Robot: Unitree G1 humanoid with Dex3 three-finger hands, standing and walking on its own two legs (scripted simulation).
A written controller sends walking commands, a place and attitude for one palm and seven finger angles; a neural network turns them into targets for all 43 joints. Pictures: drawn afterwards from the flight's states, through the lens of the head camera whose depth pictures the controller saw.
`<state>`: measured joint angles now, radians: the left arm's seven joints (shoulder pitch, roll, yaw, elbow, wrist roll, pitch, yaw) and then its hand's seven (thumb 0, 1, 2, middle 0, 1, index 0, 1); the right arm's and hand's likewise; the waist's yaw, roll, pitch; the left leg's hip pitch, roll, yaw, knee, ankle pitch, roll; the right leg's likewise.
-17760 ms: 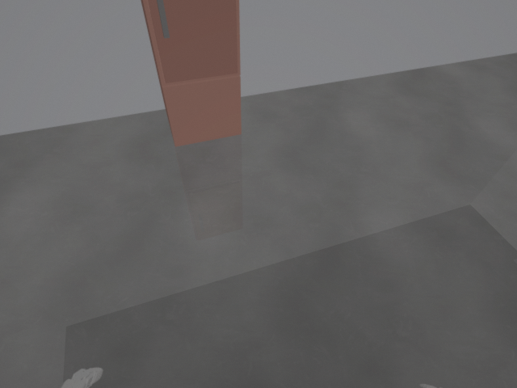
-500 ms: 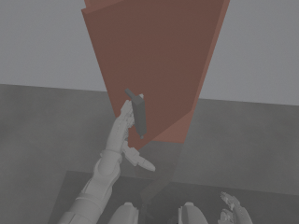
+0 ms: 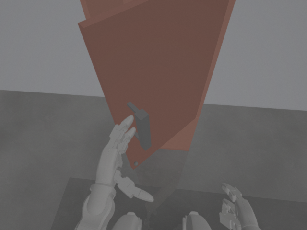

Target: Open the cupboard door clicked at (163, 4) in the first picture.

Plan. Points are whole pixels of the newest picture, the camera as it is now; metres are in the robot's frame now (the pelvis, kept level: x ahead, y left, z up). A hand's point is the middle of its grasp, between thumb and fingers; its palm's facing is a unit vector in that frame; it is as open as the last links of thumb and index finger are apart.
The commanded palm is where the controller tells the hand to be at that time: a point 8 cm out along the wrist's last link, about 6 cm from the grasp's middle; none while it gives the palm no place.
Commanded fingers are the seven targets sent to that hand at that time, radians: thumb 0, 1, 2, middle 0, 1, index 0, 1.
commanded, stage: slide the hand sideways off the handle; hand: left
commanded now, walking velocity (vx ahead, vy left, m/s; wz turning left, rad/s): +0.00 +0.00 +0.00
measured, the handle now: (139, 127) +0.37 +0.06 +0.05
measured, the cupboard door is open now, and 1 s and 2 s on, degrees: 47 47 47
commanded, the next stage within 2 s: draw the hand back to the body in 0.48 s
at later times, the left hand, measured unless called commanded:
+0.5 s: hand (115, 183) +0.22 +0.10 +0.05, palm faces -0.09 -0.99 -0.06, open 16.3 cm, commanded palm +0.21 +0.16 +0.05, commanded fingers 0.00 -0.50 0.30 -0.15 -0.30 -0.15 -0.30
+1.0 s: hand (80, 178) +0.21 +0.16 +0.11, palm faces -0.06 -1.00 -0.07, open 16.3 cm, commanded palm +0.19 +0.22 +0.12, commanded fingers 0.00 -0.43 0.33 -0.15 -0.30 -0.15 -0.30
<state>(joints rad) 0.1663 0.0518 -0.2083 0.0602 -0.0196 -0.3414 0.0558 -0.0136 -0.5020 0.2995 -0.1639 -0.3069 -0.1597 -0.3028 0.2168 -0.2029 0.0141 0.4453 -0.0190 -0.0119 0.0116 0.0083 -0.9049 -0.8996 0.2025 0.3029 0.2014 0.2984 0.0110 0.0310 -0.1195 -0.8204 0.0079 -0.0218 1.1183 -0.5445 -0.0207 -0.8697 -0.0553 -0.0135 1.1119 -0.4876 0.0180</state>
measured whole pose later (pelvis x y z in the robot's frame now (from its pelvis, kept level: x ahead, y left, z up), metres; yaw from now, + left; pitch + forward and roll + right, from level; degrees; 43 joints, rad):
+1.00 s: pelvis +0.01 +0.00 +0.02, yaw +0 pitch +9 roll -1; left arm 0.48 0.24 0.07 -0.28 -0.22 -0.19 -0.19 -0.01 -0.50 0.30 -0.15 -0.30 -0.15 -0.30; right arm 0.29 -0.24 0.05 0.40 0.03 -0.11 -0.07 0.01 -0.90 -0.90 0.20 0.30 0.20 0.30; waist 0.00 0.05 -0.12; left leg -0.67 0.02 -0.05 1.04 -0.53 -0.02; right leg -0.70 -0.04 -0.05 1.00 -0.46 0.02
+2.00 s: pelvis +0.04 +0.00 +0.09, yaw -1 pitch -4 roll +0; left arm 0.44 0.31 0.33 -0.37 -0.04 -0.08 0.12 0.01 0.85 0.88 -0.20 -0.30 -0.20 -0.30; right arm 0.19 -0.23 0.02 0.64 -0.02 -0.13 -0.09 0.01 -0.90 -0.90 0.20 0.30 0.20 0.30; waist 0.07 0.07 0.03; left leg -0.07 0.04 -0.01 0.43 -0.30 -0.02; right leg -0.12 -0.02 -0.03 0.43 -0.24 0.02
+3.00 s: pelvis -0.08 +0.02 +0.07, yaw +1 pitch -2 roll -1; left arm 0.52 0.40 0.42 -0.50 0.01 -0.21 0.15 0.01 0.89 0.90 -0.21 -0.30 -0.21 -0.30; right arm 0.21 -0.22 0.01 0.56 0.00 -0.07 -0.08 0.01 -0.90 -0.90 0.21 0.30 0.20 0.30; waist 0.01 0.00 0.08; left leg -0.38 0.01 -0.02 0.60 -0.24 0.02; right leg -0.36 -0.03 0.01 0.49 -0.12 0.03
